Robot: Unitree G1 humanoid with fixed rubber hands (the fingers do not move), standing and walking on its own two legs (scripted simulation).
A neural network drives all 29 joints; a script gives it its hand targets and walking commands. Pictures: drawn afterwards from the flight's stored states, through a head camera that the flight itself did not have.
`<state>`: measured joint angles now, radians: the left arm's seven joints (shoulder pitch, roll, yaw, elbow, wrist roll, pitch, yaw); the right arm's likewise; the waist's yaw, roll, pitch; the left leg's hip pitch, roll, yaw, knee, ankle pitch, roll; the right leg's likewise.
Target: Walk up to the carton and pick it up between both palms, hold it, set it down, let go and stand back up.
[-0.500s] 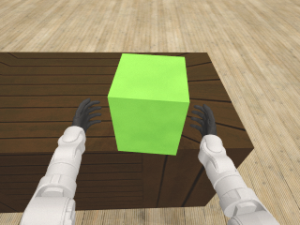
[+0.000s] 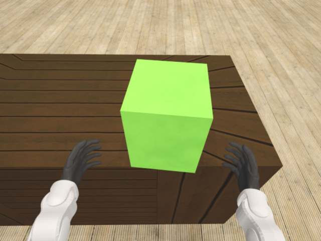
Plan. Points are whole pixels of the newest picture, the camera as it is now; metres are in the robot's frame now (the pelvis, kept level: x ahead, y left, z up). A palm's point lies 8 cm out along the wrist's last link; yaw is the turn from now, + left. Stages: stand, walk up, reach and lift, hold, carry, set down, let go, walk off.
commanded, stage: set down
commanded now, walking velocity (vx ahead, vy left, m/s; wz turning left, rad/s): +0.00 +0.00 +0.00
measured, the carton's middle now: (166, 118) +0.43 +0.02 +0.05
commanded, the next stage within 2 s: let go in 2.00 s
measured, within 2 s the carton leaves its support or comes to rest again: neither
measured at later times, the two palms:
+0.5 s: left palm (68, 207) +0.17 +0.23 +0.04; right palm (256, 209) +0.18 -0.17 +0.04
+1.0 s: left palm (69, 214) +0.17 +0.24 -0.01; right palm (253, 216) +0.18 -0.18 +0.00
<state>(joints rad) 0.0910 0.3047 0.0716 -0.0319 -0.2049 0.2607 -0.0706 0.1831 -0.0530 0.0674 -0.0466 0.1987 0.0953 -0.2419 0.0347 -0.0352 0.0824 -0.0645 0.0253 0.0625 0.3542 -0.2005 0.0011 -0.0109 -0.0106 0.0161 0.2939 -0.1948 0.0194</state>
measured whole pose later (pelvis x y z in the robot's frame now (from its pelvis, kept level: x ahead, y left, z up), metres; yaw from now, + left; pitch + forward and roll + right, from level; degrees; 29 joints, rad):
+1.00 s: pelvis +0.02 +0.00 +0.00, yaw +0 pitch -3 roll +0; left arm 0.42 0.30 0.04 0.01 -0.14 0.06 -0.08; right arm 0.48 -0.08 0.07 -0.01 0.11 -0.06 -0.14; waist 0.04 -0.02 0.10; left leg -0.05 0.02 0.07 0.32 -0.20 0.00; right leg 0.00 -0.01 0.02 0.25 -0.19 0.02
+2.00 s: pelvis +0.01 -0.01 +0.00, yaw -1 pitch -3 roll +0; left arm 0.25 0.23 0.01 0.42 -0.03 0.08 -0.01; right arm 0.24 -0.15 -0.01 0.57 0.00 -0.19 0.00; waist 0.03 -0.02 0.08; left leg -0.08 0.04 0.07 0.35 -0.21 -0.02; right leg -0.05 0.00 0.02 0.32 -0.22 0.01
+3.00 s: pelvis +0.00 +0.00 +0.00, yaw +2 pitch -1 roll +0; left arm 0.20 0.39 0.01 0.87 0.03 -0.02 -0.01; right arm 0.19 -0.38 -0.02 0.92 -0.04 -0.03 0.02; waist 0.01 -0.02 0.00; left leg -0.20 0.01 0.03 0.43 -0.22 0.01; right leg -0.14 -0.03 -0.01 0.40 -0.24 0.02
